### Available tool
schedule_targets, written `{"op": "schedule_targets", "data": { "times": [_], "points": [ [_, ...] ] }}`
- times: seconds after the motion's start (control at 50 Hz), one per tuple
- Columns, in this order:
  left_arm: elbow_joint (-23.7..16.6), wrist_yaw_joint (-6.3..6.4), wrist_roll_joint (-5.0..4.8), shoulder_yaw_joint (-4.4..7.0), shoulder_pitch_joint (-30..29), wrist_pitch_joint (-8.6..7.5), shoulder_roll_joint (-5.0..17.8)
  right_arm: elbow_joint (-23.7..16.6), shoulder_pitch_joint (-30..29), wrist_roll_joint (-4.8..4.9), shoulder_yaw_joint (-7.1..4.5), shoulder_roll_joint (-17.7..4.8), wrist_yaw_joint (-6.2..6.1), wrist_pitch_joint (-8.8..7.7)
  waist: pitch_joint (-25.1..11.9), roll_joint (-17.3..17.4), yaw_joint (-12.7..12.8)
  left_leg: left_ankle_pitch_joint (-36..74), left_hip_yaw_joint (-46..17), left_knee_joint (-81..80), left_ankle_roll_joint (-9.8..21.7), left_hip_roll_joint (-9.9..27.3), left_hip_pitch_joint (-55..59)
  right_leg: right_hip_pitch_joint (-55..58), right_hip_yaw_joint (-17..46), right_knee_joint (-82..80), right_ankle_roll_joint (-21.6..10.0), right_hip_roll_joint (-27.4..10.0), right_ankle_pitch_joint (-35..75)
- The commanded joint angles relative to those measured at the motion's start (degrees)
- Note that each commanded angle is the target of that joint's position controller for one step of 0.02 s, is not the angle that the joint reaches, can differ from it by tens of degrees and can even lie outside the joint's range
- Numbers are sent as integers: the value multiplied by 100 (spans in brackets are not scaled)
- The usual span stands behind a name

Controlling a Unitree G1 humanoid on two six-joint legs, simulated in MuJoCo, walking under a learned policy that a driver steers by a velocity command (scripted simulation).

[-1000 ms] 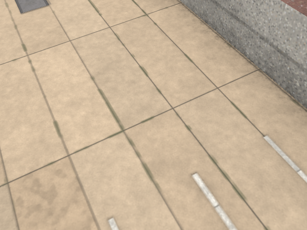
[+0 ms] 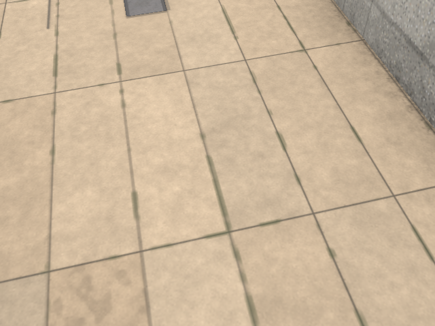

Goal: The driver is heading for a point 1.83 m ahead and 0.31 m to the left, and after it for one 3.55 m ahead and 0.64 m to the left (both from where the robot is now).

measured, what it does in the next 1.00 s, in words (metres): walks ahead, turning left: left foot, then right foot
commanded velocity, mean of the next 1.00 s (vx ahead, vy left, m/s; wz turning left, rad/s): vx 0.27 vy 0.00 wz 0.41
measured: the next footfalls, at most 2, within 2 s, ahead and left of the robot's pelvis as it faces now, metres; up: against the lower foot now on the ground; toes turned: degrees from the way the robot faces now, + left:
left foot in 0.12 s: +0.01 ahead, +0.11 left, +0.00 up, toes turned +6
right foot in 0.62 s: +0.15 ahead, -0.05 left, +0.00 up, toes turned +23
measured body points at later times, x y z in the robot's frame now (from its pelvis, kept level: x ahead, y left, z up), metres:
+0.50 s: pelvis +0.01 +0.04 +0.00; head +0.02 +0.05 +0.45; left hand +0.07 +0.34 -0.11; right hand +0.15 -0.22 -0.10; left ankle -0.03 +0.11 -0.74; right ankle +0.08 -0.09 -0.70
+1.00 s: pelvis +0.19 +0.09 -0.01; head +0.23 +0.10 +0.44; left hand +0.04 +0.31 -0.13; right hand +0.48 -0.04 -0.10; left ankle +0.28 +0.25 -0.71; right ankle +0.11 -0.06 -0.74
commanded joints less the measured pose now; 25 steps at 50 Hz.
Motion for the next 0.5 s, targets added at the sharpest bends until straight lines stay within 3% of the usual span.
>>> {"op": "schedule_targets", "data": {
  "times": [0.02, 0.08, 0.1, 0.12, 0.14, 0.16, 0.18, 0.2, 0.24, 0.28, 0.32, 0.34, 0.5],
  "points": [
    [-258, -60, 27, 314, 122, -26, 1071, -511, -94, 48, -33, -337, 22, -76, -643, -1244, 109, -130, 381, -711, 136, -77, 202, 664, 878, -426, -969, -1405, 1991],
    [-237, -92, -62, 373, 21, 39, 1182, -490, 200, 34, -17, -287, 4, -169, -692, -1077, -150, 683, 559, -2165, 353, -180, 1014, 349, 574, 154, -625, -1358, 1667],
    [-174, -100, -69, 379, 185, 58, 1123, -438, 337, -29, -38, -406, -52, -234, -673, -679, -218, 1247, 244, -2905, 434, -142, 1511, -89, 338, 618, -262, -1219, 1039],
    [-257, -137, -10, 315, 394, 101, 792, -466, 456, -105, -145, -932, -122, -313, -570, 785, -164, 1642, -1558, -3603, 690, 1109, 2076, -1244, -189, 2015, 197, -657, -786],
    [-706, -38, -11, 211, -158, 194, 557, -531, 651, -84, -348, -1723, -121, -326, -235, 1680, -366, 3518, -3090, -3517, 1596, 2331, 1593, -2282, 153, 2812, 396, 268, -2514],
    [-682, 0, 14, 241, -365, 259, 760, -471, 843, -55, -319, -1425, -147, -321, -266, 854, -497, 3794, -2726, -3395, 1880, 2177, 1568, -2243, 756, 3511, 394, 69, -2396],
    [-582, -35, -79, 260, -245, 269, 748, -487, 523, -21, -211, -1112, -183, -310, -148, 635, -253, 3584, -2220, -3354, 1785, 1781, 1387, -2175, 913, 3675, 365, 26, -1903],
    [-465, -65, -125, 279, -94, 227, 783, -547, 99, -23, -154, -926, -210, -288, -68, 547, -28, 3285, -1829, -3368, 1525, 1341, 1278, -2072, 983, 3524, 352, -19, -1405],
    [-328, -108, -5, 327, 134, 197, 900, -624, -109, 23, -107, -769, -246, -306, -368, 687, 40, 3824, -1552, -3241, 1399, 976, 1477, -1902, 888, 3684, 390, 95, -997],
    [-333, -187, 36, 323, 136, 194, 873, -542, 229, 34, -124, -785, -211, -331, -657, 504, -61, 2187, -1772, -3482, 1459, 893, 1680, -1919, 876, 3615, 427, 119, -837],
    [-424, -247, 44, 312, -165, 202, 834, -475, 465, 4, -144, -801, -179, -349, -403, 597, -217, 202, -2239, -3871, 1553, 886, 1773, -2260, 911, 3211, 440, 110, -755],
    [-459, -265, 48, 312, -298, 192, 836, -447, 563, -15, -149, -810, -172, -362, -255, 660, -275, -213, -2438, -3997, 1589, 918, 1798, -2376, 918, 2972, 455, 124, -747],
    [-577, -289, -5, 215, -734, -101, 701, -306, 956, -96, -215, -975, -154, -561, -130, 566, -413, -279, -2919, -3779, 1740, 853, 1405, -1666, 936, 1423, 335, 344, -921]
  ]
}}
Keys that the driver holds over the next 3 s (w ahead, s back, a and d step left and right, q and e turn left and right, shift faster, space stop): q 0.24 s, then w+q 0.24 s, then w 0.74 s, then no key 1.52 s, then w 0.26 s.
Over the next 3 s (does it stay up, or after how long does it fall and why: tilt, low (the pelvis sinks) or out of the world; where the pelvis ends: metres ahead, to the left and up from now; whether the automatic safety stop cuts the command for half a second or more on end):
stays up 0.54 0.28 -0.01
